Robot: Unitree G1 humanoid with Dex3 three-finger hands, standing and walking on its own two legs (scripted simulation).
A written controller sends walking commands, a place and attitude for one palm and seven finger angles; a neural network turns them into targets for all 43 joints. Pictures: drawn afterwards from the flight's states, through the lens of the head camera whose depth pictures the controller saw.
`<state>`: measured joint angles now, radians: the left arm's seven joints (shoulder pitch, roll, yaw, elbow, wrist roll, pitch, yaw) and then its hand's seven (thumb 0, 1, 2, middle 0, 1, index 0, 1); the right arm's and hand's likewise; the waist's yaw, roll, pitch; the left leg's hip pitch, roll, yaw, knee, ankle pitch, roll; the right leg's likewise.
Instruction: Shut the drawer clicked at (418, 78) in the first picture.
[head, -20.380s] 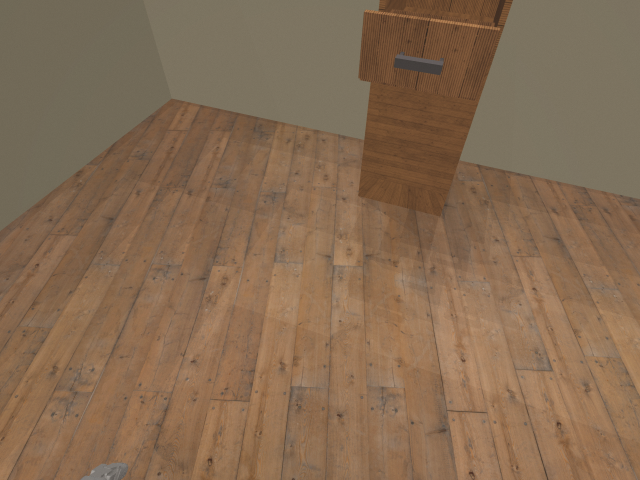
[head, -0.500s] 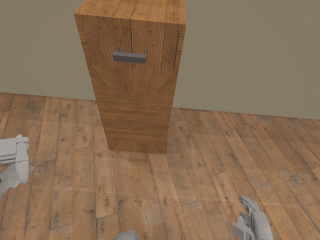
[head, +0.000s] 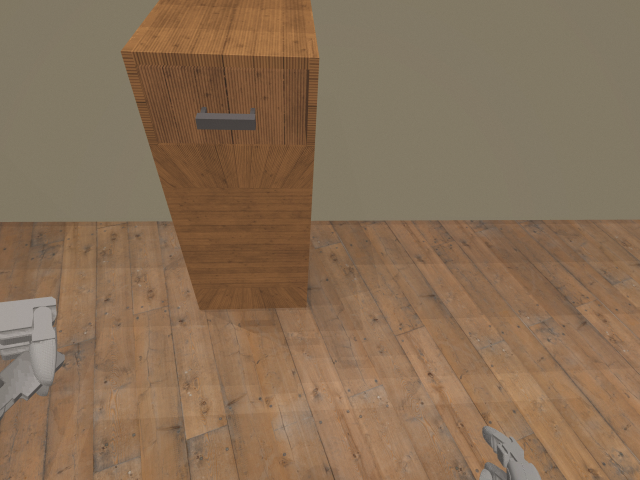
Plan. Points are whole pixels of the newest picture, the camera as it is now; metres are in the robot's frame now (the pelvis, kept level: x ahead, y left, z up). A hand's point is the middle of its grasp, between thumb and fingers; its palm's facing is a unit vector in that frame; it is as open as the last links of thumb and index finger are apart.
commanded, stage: stop stepping back and stand still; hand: left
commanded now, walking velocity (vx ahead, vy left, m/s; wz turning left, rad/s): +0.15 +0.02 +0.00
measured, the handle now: (227, 116) +0.82 +0.23 +0.04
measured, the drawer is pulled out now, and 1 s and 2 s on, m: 0.00 0.00 0.00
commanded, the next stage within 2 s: let the arm hang, fingers relaxed in 0.40 s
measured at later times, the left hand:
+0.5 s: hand (29, 377) +0.17 +0.25 +0.16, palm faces +0.43 -0.81 -0.41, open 3.2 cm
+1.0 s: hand out of the picture -0.07 +0.20 -0.17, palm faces +0.06 -0.97 -0.24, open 4.5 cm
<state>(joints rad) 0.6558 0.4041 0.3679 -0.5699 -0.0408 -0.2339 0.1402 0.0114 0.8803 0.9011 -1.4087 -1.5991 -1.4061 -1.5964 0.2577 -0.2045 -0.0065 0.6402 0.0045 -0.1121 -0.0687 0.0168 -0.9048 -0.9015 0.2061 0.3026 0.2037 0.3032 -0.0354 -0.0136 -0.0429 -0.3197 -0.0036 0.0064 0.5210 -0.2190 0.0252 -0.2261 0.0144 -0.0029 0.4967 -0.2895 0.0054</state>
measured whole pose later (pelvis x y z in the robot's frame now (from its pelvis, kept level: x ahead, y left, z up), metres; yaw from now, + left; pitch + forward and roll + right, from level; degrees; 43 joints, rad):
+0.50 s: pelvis -0.01 +0.00 +0.00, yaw +1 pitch -1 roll +0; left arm 0.57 0.36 0.36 -0.51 0.00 -0.22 0.16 0.01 0.88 0.90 -1.41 -1.60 -1.41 -1.60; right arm 0.25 -0.16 0.03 0.64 -0.02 -0.14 -0.08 0.02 -0.91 -0.90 0.20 0.30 0.20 0.30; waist -0.01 -0.03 -0.02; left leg -0.28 -0.02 0.02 0.54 -0.24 0.04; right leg -0.24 0.00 0.00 0.60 -0.35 0.00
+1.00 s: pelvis -0.01 +0.00 +0.01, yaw +2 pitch -1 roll -1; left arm 0.37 0.22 0.01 1.11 0.01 0.02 0.02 0.01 0.90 0.90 -0.72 -0.92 -0.72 -0.88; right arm 0.32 -0.18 0.00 1.08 -0.02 0.02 -0.02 0.01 -0.91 -0.90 0.20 0.30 0.20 0.30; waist 0.01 0.00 0.06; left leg -0.26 -0.02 -0.01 0.46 -0.19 0.03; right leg -0.16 0.01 -0.04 0.43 -0.26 -0.01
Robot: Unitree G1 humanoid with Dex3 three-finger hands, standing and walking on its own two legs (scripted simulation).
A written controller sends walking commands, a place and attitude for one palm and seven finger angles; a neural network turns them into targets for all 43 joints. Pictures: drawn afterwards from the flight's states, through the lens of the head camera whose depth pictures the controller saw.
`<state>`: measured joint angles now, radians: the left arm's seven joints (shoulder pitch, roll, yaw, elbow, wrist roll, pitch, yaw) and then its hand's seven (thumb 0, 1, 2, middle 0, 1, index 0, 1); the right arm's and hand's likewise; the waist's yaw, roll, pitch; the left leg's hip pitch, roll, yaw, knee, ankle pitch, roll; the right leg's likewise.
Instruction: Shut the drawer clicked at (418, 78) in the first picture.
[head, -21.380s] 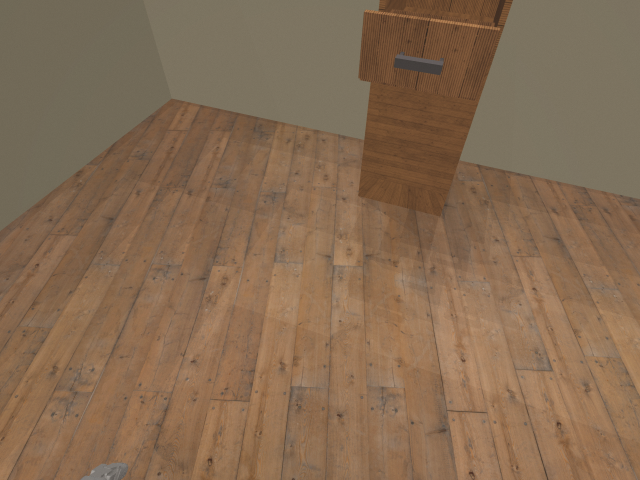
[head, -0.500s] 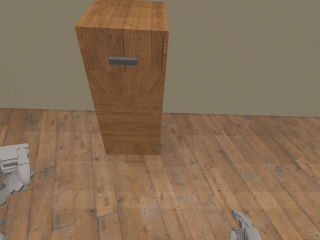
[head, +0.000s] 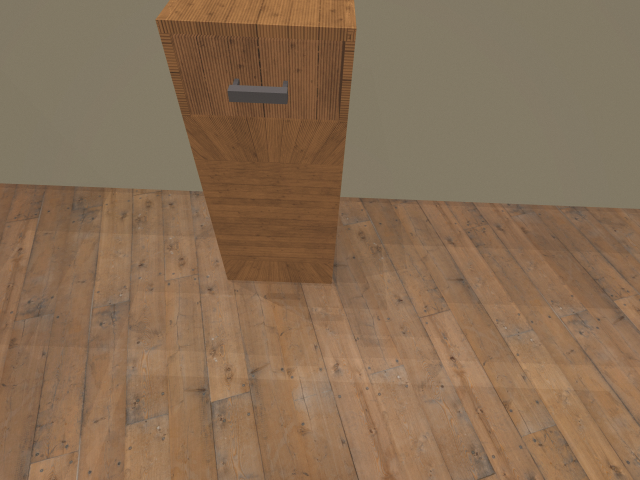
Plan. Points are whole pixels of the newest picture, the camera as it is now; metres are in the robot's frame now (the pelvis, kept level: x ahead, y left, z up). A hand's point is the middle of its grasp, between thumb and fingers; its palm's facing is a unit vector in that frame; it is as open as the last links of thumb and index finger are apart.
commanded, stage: let the arm hang, fingers relaxed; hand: left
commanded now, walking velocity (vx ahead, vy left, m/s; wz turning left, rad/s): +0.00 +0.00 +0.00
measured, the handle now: (259, 89) +0.84 +0.19 +0.03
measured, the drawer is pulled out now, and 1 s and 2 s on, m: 0.00 0.00 0.00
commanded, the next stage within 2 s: look to check the result in 0.60 s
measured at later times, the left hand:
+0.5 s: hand out of the picture -0.01 +0.14 -0.18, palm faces +0.02 -0.99 -0.16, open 7.3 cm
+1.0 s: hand out of the picture -0.01 +0.15 -0.17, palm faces +0.03 -0.98 -0.20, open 7.4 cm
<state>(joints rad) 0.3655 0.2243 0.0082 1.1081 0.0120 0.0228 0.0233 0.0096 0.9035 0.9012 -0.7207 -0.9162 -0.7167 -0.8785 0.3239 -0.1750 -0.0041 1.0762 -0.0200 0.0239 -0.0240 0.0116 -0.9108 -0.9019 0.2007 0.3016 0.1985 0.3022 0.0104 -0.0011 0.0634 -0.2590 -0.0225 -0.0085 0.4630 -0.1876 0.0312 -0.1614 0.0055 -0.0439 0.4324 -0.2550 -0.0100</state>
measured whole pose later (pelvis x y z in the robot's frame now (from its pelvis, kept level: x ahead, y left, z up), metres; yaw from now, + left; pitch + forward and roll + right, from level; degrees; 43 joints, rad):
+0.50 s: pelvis +0.00 -0.01 +0.00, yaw -1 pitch -2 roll +0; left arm 0.30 0.11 0.00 1.14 0.01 -0.01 0.04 0.01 0.92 0.90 -0.21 -0.31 -0.20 -0.31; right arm 0.32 -0.11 -0.01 1.13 -0.02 0.01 -0.03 0.01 -0.92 -0.90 0.20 0.30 0.20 0.30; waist -0.01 0.01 0.03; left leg -0.24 -0.01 0.00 0.45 -0.18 0.01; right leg -0.16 0.02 -0.04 0.45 -0.26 -0.03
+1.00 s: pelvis +0.00 -0.02 +0.00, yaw -1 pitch -2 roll +0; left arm 0.30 0.13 0.01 1.15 0.01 -0.01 0.04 0.00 0.90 0.90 -0.20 -0.30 -0.20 -0.30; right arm 0.29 -0.13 -0.01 1.14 -0.02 0.01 -0.03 0.01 -0.91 -0.90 0.20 0.30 0.20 0.30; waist 0.00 0.02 0.05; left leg -0.23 0.00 -0.01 0.44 -0.18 0.00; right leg -0.14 0.03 -0.04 0.43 -0.26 -0.04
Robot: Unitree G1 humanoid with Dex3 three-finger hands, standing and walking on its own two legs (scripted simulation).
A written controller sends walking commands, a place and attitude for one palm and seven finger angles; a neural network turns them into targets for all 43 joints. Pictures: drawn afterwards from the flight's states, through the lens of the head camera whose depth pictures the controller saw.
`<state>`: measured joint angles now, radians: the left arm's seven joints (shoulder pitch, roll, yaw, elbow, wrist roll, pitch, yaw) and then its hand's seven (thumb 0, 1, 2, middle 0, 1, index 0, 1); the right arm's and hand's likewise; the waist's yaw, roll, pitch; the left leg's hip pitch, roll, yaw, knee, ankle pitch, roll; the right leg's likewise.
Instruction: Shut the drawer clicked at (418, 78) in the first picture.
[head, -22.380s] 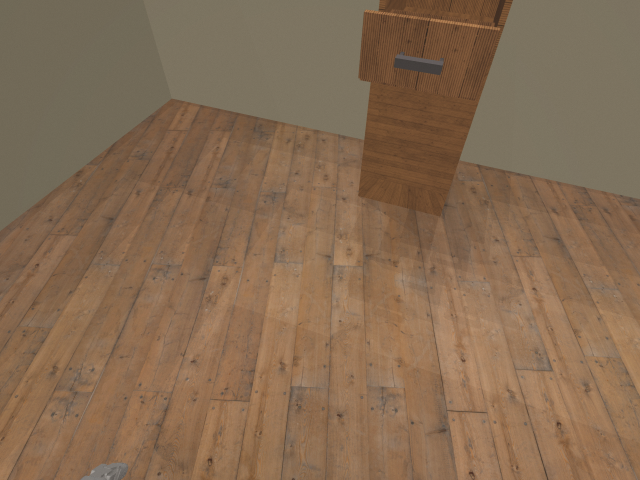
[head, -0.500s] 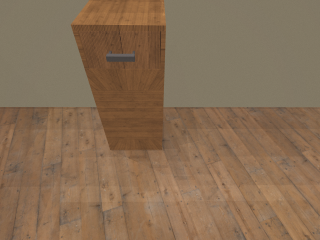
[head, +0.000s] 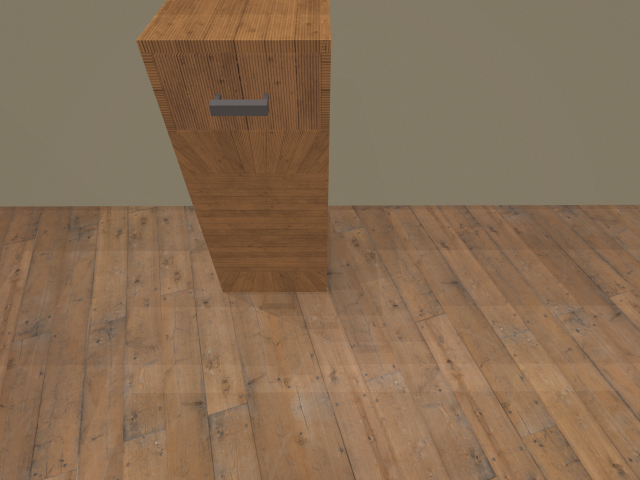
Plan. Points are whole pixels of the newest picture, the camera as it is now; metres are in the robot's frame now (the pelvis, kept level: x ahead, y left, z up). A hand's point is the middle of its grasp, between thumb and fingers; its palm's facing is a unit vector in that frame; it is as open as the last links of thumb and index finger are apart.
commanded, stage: look to check the result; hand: left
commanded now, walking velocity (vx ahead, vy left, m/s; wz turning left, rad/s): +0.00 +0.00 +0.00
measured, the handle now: (240, 102) +0.84 +0.22 +0.03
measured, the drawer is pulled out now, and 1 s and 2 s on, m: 0.00 0.00 0.00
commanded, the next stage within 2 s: stand and wait in 0.14 s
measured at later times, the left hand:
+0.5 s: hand out of the picture +0.01 +0.17 -0.17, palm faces +0.03 -0.98 -0.21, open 7.4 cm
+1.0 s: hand out of the picture +0.02 +0.17 -0.17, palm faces +0.02 -0.98 -0.21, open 7.4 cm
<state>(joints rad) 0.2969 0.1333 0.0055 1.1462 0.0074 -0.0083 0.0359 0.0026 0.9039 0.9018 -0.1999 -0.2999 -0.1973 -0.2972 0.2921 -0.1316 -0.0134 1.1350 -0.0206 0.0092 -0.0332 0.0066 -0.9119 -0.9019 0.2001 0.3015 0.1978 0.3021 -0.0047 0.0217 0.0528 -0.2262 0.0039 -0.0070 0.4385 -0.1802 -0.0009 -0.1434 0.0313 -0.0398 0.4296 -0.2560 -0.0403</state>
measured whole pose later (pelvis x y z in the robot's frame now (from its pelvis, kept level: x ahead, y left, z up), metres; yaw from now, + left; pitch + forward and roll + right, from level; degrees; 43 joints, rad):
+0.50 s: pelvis +0.01 -0.01 +0.00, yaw +0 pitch -2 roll +0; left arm 0.26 0.15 0.01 1.14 0.01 -0.01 0.03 0.00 0.90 0.90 -0.20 -0.30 -0.20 -0.30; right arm 0.26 -0.15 -0.01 1.14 -0.02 0.01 -0.03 0.01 -0.91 -0.90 0.20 0.30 0.20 0.30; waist 0.00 0.02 0.06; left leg -0.20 0.01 -0.01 0.42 -0.18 -0.01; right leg -0.12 0.04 -0.04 0.41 -0.25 -0.05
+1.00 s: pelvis +0.01 -0.01 +0.00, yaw +0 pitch -2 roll +0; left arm 0.26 0.15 0.01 1.14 0.01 -0.02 0.03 0.00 0.90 0.90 -0.20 -0.30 -0.20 -0.30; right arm 0.25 -0.15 -0.01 1.15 -0.02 0.01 -0.03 0.01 -0.91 -0.90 0.20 0.30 0.20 0.30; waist 0.00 0.01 0.06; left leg -0.19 0.02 -0.01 0.41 -0.19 -0.02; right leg -0.10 0.05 -0.04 0.39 -0.26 -0.05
